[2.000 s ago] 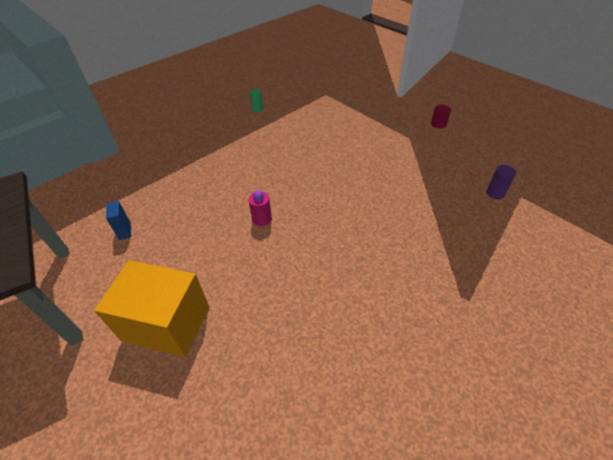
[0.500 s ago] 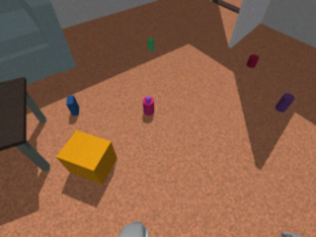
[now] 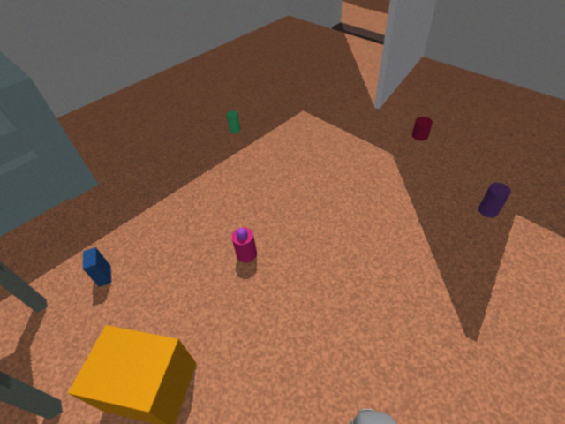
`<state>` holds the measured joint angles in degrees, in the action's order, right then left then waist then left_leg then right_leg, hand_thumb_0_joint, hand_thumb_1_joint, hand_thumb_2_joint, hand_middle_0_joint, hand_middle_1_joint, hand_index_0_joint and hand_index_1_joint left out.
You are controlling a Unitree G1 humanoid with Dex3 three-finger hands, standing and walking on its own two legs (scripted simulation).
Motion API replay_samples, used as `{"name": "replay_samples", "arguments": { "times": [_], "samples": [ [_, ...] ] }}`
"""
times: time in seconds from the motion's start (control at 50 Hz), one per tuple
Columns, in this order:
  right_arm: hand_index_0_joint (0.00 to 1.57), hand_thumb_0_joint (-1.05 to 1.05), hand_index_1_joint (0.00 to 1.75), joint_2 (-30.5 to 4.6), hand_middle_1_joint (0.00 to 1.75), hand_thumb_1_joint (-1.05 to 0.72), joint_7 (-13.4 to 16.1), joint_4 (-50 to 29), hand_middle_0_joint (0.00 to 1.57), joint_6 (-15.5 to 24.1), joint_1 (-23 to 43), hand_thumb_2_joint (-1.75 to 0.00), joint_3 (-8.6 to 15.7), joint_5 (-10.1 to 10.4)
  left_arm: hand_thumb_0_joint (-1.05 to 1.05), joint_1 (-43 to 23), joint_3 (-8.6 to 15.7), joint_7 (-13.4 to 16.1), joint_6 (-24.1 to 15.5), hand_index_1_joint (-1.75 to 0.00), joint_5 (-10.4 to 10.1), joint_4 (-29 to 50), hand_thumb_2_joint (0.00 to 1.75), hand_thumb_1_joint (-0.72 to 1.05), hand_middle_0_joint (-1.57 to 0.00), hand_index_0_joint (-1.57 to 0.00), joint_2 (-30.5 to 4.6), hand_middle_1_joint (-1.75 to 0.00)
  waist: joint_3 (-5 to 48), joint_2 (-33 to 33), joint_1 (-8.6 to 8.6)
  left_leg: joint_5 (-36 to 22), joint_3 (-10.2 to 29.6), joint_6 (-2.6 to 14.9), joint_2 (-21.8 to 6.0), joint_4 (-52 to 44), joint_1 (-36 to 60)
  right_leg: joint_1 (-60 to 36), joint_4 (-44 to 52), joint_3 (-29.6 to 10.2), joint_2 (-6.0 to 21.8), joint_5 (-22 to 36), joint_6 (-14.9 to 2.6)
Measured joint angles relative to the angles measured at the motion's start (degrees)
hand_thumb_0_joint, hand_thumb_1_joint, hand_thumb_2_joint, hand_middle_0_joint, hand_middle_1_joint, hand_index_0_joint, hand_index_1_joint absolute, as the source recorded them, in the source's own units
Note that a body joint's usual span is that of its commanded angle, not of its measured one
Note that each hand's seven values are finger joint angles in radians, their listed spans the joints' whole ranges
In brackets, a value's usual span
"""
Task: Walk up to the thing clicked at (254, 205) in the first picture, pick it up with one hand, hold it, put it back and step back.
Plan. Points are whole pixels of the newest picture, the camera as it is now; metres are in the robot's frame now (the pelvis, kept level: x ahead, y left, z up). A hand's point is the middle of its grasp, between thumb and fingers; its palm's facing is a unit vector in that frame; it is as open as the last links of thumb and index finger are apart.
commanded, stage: walk up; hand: left
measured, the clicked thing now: (244, 242) +0.92 +0.20 -0.69
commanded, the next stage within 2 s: none
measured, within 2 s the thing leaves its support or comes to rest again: neither
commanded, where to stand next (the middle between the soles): +0.60 -0.03 m, yaw +1 degrees
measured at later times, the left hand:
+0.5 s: hand (157, 382) +0.23 +0.25 -0.16, palm faces +0.02 -0.94 -0.35, open 7.3 cm
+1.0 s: hand (178, 266) +0.45 +0.24 -0.13, palm faces -0.04 -0.90 -0.43, open 7.3 cm
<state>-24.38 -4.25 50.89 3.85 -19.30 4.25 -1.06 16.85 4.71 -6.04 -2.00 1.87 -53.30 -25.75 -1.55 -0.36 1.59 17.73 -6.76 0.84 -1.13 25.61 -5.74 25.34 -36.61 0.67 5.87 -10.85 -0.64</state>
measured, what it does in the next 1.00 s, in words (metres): walks ahead: right foot, then left foot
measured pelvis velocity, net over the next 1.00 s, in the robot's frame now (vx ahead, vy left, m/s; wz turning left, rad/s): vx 0.39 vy -0.05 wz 0.02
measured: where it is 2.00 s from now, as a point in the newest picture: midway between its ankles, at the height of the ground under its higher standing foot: (304, 320)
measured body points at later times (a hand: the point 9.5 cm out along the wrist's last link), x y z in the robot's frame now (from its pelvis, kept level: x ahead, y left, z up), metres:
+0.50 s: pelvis +0.21 -0.03 -0.01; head +0.24 -0.01 +0.44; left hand +0.23 +0.30 -0.13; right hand +0.32 -0.34 -0.11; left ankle +0.33 +0.09 -0.73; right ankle +0.11 -0.14 -0.74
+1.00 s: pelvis +0.39 -0.05 -0.01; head +0.40 -0.07 +0.44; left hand +0.45 +0.29 -0.10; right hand +0.43 -0.37 -0.14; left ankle +0.33 +0.09 -0.73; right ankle +0.48 -0.17 -0.74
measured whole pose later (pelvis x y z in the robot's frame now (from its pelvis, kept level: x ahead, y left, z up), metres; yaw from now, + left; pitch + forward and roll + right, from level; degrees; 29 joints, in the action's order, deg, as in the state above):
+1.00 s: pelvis +0.39 -0.05 -0.01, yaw +1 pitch -2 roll +1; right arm -25.3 -3.3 48.3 2.7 -21.1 3.2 -0.8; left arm 16.9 4.1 -3.8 -4.0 1.3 -51.2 -24.1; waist -3.5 -2.4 1.7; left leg 24.2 -3.8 0.9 -3.5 35.9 -8.5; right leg 21.0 -33.9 2.4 2.5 -10.5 -0.6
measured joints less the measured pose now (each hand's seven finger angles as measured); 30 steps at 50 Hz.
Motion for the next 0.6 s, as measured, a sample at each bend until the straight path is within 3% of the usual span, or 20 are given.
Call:
{"name": "replay_samples", "arguments": {
  "times": [0.06, 0.1, 0.16, 0.2, 0.26, 0.34, 0.4, 0.48, 0.52, 0.54, 0.6],
  "samples": [
    [0.21, 0.01, 0.30, -0.8, 0.30, -0.90, 0.1, 0.1, 0.20, -0.5, -0.6, -0.90, 0.0, -0.1, 0.01, -0.5, 0.3, 0.5, -0.9, -0.30, 0.1, 0.1, 0.90, 0.91, -0.21, -0.21, 0.0, -0.30, 0.3, -0.9, -0.20, 4.7, -0.3, -1.28, -1.5, 4.1, 0.3, -3.5, 3.6, 1.2, -1.5, 0.7, -0.18],
    [0.21, 0.01, 0.30, -1.4, 0.30, -0.90, 0.7, 0.4, 0.20, -1.1, -0.5, -0.90, 0.0, -0.1, 0.01, -1.7, 0.2, 1.2, -2.1, -0.30, 0.3, 0.7, 0.90, 0.91, -0.21, -0.21, 1.2, -0.30, -0.5, -3.7, -0.17, 7.8, 2.4, 0.27, -4.0, 13.3, -2.3, -4.7, 1.5, 3.4, -3.7, -1.7, -0.36],
    [0.20, 0.01, 0.30, -0.7, 0.30, -0.91, 1.3, 1.4, 0.20, -1.9, 0.2, -0.90, -1.2, 0.2, 0.01, -1.9, -0.6, 2.2, -3.5, -0.30, -0.6, 2.5, 0.90, 0.91, -0.21, -0.21, 2.4, -0.30, -0.9, -2.7, -1.95, 8.8, 5.8, 0.60, -0.6, 30.6, -9.5, -7.1, 1.3, 3.2, -3.5, -4.5, -1.06],
    [0.20, 0.01, 0.30, -0.7, 0.30, -0.91, 1.4, 1.5, 0.20, -1.9, 1.2, -0.90, -1.6, 0.9, 0.01, -1.1, -1.3, 2.8, -3.8, -0.30, -1.4, 3.2, 0.90, 0.91, -0.21, -0.21, 3.5, -0.30, -1.2, -2.7, -2.56, 6.2, 7.5, 0.71, 0.7, 35.9, -13.9, -10.2, 4.6, 3.2, -3.7, -4.3, -1.04],
    [0.20, 0.01, 0.30, -0.5, 0.30, -0.91, 1.1, 0.5, 0.20, -1.7, 2.9, -0.90, -1.8, 1.3, 0.01, 0.4, -2.1, 3.4, -3.8, -0.30, -1.8, 3.4, 0.90, 0.91, -0.21, -0.21, 4.4, -0.30, -1.8, -2.8, -2.72, 1.5, 9.7, 0.72, 0.7, 35.2, -19.1, -14.6, 9.0, 3.4, -4.5, -4.0, -1.20],
    [0.20, 0.01, 0.30, 0.0, 0.30, -0.91, 0.5, -0.9, 0.20, -2.1, 4.5, -0.90, -1.3, 0.9, 0.01, 1.7, -2.3, 3.7, -3.3, -0.30, -1.4, 3.7, 0.90, 0.91, -0.21, -0.21, 4.5, -0.30, -2.9, -2.6, -2.57, -2.8, 11.1, -0.56, -0.2, 28.8, -23.6, -19.1, 12.2, 4.6, -5.7, -5.2, -1.47],
    [0.20, 0.01, 0.30, 0.4, 0.30, -0.91, -0.1, -1.2, 0.20, -2.3, 5.1, -0.90, -1.1, 0.4, 0.01, 2.0, -2.1, 3.7, -3.1, -0.30, -0.9, 4.3, 0.90, 0.90, -0.21, -0.21, 4.0, -0.30, -3.6, -1.8, -2.94, -6.1, 9.1, -0.88, -1.4, 20.1, -24.1, -21.5, 12.4, 5.5, -6.1, -7.3, -1.22],
    [0.20, 0.01, 0.30, 1.0, 0.30, -0.91, -0.7, -1.3, 0.20, -2.0, 5.6, -0.90, -0.9, 0.0, 0.01, 2.6, -1.9, 3.6, -2.7, -0.30, -0.8, 4.9, 0.90, 0.90, -0.21, -0.21, 2.7, -0.30, -3.7, -0.3, -3.59, -9.2, 5.5, 0.36, -2.2, 10.3, -20.8, -23.7, 9.4, 6.5, -5.9, -12.5, -0.13],
    [0.20, 0.01, 0.30, 1.3, 0.30, -0.91, -0.6, -1.6, 0.20, -1.3, 5.6, -0.90, -0.6, -0.5, 0.01, 3.2, -1.8, 3.7, -2.3, -0.30, -1.0, 4.8, 0.90, 0.90, -0.21, -0.21, 1.7, -0.30, -3.3, 1.4, -3.43, -10.2, 4.1, 1.12, -0.9, 7.9, -18.2, -23.3, 4.1, 6.5, -4.4, -16.8, 0.20],
    [0.20, 0.01, 0.30, 1.7, 0.30, -0.91, -0.3, -1.9, 0.20, -0.8, 6.1, -0.90, -0.5, -0.9, 0.01, 2.9, -1.7, 4.0, -1.8, -0.30, -1.2, 4.3, 0.90, 0.90, -0.21, -0.21, 1.4, -0.30, -3.7, 3.1, -3.33, -8.8, 3.1, 1.29, 0.2, 9.5, -17.9, -21.6, -1.5, 5.7, -2.6, -18.0, -0.52],
    [0.21, 0.01, 0.30, 1.9, 0.30, -0.91, 0.5, -3.7, 0.20, 0.3, 6.1, -0.90, -0.5, -0.3, 0.01, 2.3, -2.2, 4.5, -0.5, -0.30, -1.6, 3.3, 0.90, 0.91, -0.21, -0.21, 2.0, -0.30, -4.1, 2.7, -2.02, -4.5, 2.9, 1.88, 0.1, 12.7, -16.6, -12.8, -21.8, 0.6, -5.1, -18.7, -2.11]
  ]
}}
